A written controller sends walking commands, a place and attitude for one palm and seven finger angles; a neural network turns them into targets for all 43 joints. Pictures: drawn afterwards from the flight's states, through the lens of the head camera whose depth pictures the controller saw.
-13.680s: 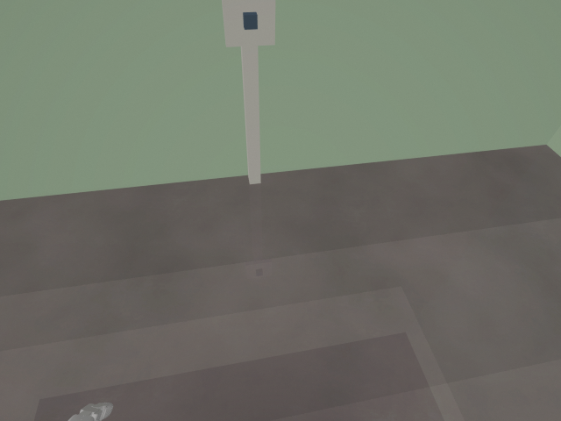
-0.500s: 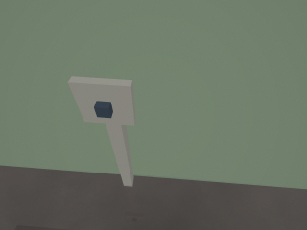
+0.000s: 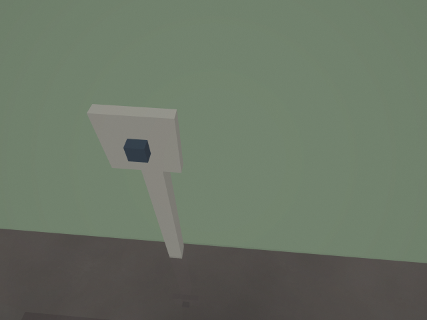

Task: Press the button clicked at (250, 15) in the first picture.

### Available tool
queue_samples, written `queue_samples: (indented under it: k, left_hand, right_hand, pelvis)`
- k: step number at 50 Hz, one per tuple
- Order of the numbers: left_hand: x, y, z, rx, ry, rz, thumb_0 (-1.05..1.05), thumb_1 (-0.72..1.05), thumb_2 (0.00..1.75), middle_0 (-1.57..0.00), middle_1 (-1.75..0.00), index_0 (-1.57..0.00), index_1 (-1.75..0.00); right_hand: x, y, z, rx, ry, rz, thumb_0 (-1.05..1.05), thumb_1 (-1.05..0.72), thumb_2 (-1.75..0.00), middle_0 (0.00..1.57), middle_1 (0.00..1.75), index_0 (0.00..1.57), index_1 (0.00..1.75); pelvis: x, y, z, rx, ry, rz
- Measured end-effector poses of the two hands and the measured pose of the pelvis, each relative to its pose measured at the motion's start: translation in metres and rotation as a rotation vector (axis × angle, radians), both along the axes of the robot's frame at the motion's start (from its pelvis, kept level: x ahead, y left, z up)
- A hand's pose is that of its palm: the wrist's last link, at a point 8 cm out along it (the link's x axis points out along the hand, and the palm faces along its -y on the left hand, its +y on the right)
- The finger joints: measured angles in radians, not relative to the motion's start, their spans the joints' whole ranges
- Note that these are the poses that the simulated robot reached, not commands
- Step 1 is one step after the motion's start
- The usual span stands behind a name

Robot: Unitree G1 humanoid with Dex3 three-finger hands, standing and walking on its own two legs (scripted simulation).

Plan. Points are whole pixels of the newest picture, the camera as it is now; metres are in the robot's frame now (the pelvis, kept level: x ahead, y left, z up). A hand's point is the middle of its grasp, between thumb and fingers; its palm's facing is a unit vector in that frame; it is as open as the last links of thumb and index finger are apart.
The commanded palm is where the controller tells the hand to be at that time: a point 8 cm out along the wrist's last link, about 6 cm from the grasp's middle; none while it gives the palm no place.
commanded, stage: raise the hand and make a fist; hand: left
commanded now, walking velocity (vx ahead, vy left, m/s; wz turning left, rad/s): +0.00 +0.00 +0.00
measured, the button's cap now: (138, 149) +0.45 +0.21 +0.04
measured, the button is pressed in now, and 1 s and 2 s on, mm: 0 0 0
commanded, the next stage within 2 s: aim a knuckle at the button in 1.96 s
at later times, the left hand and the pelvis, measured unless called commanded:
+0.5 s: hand out of the picture +0.11 +0.18 -0.06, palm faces +0.16 -0.98 -0.06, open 4.6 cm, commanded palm +0.11 +0.22 -0.04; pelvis -0.05 -0.02 -0.08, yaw +2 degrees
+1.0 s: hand (99, 295) +0.16 +0.21 -0.01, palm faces +0.05 -1.00 -0.08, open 3.1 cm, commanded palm +0.13 +0.26 +0.00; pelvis -0.04 +0.02 -0.06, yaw +1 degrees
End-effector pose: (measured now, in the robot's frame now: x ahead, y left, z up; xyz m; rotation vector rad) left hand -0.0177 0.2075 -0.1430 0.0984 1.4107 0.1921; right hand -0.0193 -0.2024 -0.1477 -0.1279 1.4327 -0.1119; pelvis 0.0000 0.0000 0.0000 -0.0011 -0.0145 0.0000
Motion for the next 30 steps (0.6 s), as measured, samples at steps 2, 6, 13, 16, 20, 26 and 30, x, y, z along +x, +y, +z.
queue_samples:
  k: [2, 6, 13, 16, 20, 26, 30]
  left_hand:
    - [0.025, 0.019, 0.024, 0.079, -0.185, 0.045, 0.06, 0.97, 0.89, -0.21, -0.3, -0.22, -0.31]
    - [0.102, 0.038, 0.087, 0.173, -0.627, 0.047, 0.06, 0.98, 0.9, -0.25, -0.35, -0.25, -0.36]
    - [0.2, -0.015, 0.153, -0.076, -1.333, -0.118, 0.03, 0.94, 0.9, -0.38, -0.5, -0.39, -0.51]
    - [0.186, -0.032, 0.139, -0.187, -1.433, -0.18, 0.02, 0.93, 0.9, -0.46, -0.59, -0.46, -0.59]
    - [0.139, -0.021, 0.097, -0.147, -1.304, -0.165, 0.01, 0.91, 0.9, -0.57, -0.7, -0.58, -0.71]
    - [0.094, 0.024, 0.097, 0.074, -1.299, -0.075, 0.02, 0.9, 0.9, -0.74, -0.88, -0.74, -0.89]
    - [0.115, 0.023, 0.127, 0.05, -1.505, -0.164, 0.02, 0.9, 0.9, -0.84, -1.0, -0.85, -1.01]
  right_hand:
    - [0.01, -0.013, 0.004, -0.037, -0.125, 0.001, 0.03, -0.93, -0.9, 0.2, 0.3, 0.2, 0.3]
    - [0.051, -0.039, 0.009, -0.086, -0.384, -0.008, 0.03, -0.93, -0.9, 0.2, 0.3, 0.2, 0.3]
    - [0.141, -0.067, 0.052, -0.157, -0.814, 0.07, 0.02, -0.91, -0.9, 0.2, 0.3, 0.2, 0.3]
    - [0.17, -0.07, 0.07, -0.168, -0.918, 0.127, 0.01, -0.91, -0.9, 0.2, 0.3, 0.2, 0.3]
    - [0.198, -0.065, 0.074, -0.167, -0.963, 0.194, 0.01, -0.91, -0.9, 0.2, 0.3, 0.2, 0.3]
    - [0.212, -0.032, 0.044, -0.093, -0.953, 0.264, 0.01, -0.9, -0.9, 0.2, 0.3, 0.2, 0.3]
    - [0.196, -0.005, 0.011, -0.019, -0.891, 0.277, 0.01, -0.9, -0.9, 0.2, 0.3, 0.2, 0.3]
  pelvis:
    - [-0.001, 0.0, -0.002, 0.004, 0.0, -0.006]
    - [-0.009, 0.003, -0.006, 0.007, 0.014, 0.02]
    - [-0.03, -0.003, -0.029, 0.024, 0.117, -0.001]
    - [-0.036, -0.009, -0.043, 0.031, 0.149, -0.011]
    - [-0.043, -0.014, -0.061, 0.031, 0.17, -0.005]
    - [-0.053, -0.015, -0.08, -0.007, 0.209, 0.032]
    - [-0.059, -0.011, -0.088, -0.033, 0.223, 0.048]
